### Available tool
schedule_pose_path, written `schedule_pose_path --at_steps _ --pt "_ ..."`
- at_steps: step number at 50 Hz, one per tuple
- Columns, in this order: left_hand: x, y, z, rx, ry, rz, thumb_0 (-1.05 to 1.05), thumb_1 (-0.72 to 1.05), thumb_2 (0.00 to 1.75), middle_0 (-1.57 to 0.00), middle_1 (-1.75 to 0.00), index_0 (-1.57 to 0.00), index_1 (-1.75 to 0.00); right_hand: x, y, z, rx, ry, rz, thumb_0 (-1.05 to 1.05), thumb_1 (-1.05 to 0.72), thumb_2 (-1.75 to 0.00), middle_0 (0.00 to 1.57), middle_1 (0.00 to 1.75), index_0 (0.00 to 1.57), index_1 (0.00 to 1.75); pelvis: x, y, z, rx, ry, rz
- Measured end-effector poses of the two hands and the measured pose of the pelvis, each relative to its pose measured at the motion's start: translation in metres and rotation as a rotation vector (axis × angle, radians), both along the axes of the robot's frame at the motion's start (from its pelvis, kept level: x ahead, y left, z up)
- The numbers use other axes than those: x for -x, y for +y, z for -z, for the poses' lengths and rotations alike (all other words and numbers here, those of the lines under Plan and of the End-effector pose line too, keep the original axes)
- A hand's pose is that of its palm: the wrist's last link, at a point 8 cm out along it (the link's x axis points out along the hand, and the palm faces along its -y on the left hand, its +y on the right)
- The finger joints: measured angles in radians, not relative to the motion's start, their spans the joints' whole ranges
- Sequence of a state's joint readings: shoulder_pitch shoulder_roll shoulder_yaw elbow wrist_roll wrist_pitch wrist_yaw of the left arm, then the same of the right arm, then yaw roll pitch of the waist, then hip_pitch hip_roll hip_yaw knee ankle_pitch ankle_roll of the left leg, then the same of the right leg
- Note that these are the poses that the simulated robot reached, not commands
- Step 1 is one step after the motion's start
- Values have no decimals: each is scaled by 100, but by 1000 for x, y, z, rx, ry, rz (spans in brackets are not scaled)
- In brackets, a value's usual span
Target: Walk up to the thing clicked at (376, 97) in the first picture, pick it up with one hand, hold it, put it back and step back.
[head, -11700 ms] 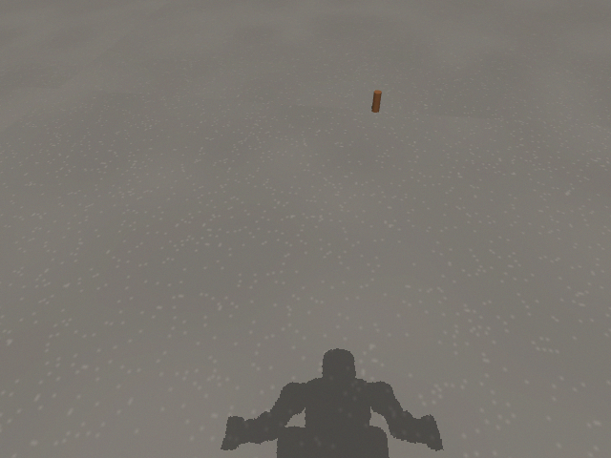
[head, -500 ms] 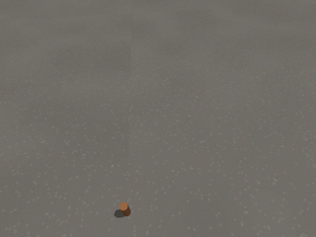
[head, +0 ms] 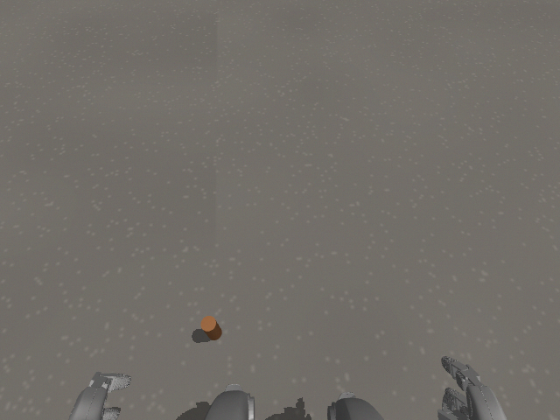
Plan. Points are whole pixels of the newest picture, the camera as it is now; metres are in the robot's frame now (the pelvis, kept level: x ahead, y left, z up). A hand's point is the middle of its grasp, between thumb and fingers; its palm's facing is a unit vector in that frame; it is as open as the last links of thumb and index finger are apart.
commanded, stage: rise first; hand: left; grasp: from above
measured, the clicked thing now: (211, 328) +0.40 +0.23 -0.65
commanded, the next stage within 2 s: none
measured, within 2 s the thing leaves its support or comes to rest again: neither
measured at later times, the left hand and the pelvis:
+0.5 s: hand (140, 408) +0.17 +0.28 -0.26, palm faces -0.37 -0.70 -0.61, open 14.0 cm; pelvis -0.02 +0.00 -0.11, yaw +0 degrees
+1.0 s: hand (166, 356) +0.28 +0.29 -0.42, palm faces -0.47 -0.28 -0.83, open 14.0 cm; pelvis -0.09 -0.01 -0.28, yaw -4 degrees
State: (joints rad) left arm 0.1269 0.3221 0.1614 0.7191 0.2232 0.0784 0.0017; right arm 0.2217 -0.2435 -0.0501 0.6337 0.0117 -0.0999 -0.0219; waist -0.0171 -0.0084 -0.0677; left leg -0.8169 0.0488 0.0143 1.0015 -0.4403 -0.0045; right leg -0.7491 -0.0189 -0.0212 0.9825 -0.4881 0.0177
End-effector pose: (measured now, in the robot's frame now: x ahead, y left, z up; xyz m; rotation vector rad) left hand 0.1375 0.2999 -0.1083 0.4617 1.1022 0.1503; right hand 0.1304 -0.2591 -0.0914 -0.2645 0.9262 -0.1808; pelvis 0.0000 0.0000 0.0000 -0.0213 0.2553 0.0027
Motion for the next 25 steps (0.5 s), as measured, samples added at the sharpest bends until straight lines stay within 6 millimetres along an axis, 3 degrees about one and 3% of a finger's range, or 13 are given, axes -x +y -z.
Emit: schedule_pose_path --at_steps 8,16,20,25 --pt "4 1 13 -34 6 54 0 -50 96 -7 -110 -8 -109 -30 10 13 0 -84 -46 1 -90 -90 21 30 20 29 1 0 21 11 48 -5" --pt "2 4 35 -83 20 117 0 -51 94 -6 -110 -7 -109 -43 16 35 -8 -132 -88 1 -89 -90 21 30 20 30 5 0 46 17 109 -7" --pt "-9 9 61 -133 15 199 0 -50 94 -6 -110 -7 -109 -44 13 60 -2 -137 -114 1 -88 -90 21 30 20 30 12 -1 71 16 160 -6" --pt "-36 11 103 -210 -41 355 0 -49 94 -6 -110 -7 -109 -39 3 108 10 -111 -125 1 -87 -89 21 30 20 30 23 -3 114 16 233 0"
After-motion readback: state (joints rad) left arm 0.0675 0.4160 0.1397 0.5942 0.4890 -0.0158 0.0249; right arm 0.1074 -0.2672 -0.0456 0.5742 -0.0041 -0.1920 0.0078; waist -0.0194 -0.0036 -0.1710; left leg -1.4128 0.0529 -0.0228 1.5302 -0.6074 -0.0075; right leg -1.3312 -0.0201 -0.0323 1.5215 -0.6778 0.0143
